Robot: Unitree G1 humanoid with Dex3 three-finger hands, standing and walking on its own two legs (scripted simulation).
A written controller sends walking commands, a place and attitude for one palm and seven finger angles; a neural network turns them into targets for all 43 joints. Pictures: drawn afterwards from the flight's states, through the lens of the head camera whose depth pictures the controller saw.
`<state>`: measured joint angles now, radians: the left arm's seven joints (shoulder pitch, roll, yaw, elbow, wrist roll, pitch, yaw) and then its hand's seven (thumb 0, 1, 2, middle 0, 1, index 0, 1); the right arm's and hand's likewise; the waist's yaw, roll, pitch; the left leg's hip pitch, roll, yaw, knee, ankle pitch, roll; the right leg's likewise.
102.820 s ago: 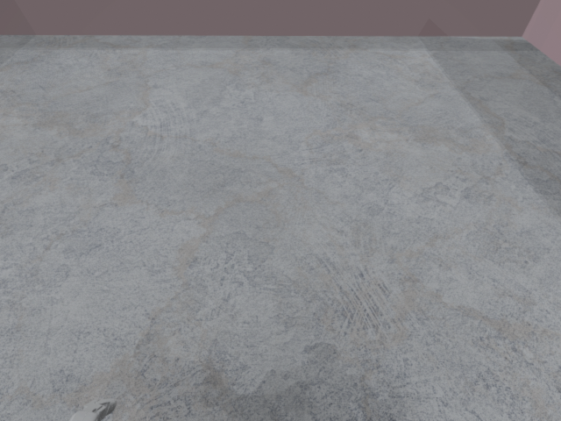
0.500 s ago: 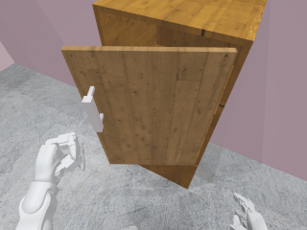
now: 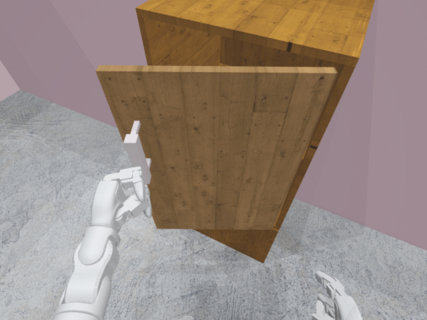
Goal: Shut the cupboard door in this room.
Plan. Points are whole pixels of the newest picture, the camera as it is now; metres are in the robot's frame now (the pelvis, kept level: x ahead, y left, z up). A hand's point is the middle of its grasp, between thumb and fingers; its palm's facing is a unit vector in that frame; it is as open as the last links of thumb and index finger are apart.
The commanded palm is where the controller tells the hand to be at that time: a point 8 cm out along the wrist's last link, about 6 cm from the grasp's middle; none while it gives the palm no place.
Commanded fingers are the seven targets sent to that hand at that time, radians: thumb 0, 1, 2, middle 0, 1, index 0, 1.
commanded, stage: bring the fist close to the handle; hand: left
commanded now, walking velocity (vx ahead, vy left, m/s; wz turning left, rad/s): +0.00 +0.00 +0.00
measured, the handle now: (140, 153) +0.42 +0.17 +0.08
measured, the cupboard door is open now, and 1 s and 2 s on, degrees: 26 23 7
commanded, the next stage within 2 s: push the door shut along its arc in 0.34 s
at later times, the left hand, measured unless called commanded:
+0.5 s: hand (152, 201) +0.31 +0.13 +0.07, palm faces +0.03 -1.00 -0.03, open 3.1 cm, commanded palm +0.29 +0.19 +0.08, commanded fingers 0.00 0.90 0.90 -1.30 -1.50 -1.30 -1.50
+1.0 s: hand (155, 174) +0.36 +0.13 +0.08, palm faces -0.10 -0.99 -0.05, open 3.1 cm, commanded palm +0.35 +0.18 +0.08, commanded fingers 0.00 0.90 0.90 -1.30 -1.50 -1.30 -1.50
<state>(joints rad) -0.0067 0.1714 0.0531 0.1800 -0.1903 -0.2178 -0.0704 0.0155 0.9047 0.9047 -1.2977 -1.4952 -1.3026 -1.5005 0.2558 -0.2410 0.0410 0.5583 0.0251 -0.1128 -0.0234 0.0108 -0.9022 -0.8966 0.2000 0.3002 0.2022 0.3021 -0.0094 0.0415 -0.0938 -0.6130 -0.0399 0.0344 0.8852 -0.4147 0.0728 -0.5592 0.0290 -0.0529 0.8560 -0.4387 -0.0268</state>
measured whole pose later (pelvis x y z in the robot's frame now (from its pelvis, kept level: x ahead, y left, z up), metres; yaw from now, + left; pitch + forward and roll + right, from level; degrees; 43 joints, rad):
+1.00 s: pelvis +0.00 -0.03 +0.00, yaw +0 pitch +9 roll +0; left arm -0.31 0.28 0.15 0.56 -0.22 -0.30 -0.25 0.02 0.90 0.90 -1.31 -1.50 -1.31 -1.50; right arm 0.29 -0.29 0.01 0.61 0.04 -0.07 -0.03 0.01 -0.90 -0.90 0.20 0.30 0.20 0.30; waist -0.04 0.03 -0.08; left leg -0.63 -0.02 0.02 0.86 -0.39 0.04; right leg -0.59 0.04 -0.06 0.85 -0.43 -0.06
